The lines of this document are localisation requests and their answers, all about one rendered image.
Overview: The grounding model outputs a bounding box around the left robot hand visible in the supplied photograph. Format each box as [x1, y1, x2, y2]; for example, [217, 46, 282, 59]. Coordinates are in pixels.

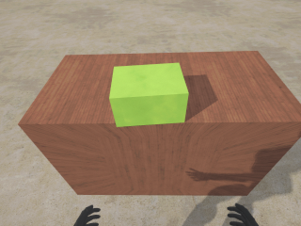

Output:
[73, 205, 101, 226]

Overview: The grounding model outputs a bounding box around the right robot hand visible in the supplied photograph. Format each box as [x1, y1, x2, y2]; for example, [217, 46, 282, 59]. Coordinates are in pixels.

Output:
[227, 203, 259, 226]

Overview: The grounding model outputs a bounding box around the carton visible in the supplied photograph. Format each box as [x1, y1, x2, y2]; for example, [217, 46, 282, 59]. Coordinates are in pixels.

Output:
[109, 62, 189, 127]

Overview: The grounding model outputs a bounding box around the pedestal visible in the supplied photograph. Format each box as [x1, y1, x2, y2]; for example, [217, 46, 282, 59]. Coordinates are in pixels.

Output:
[18, 51, 301, 196]

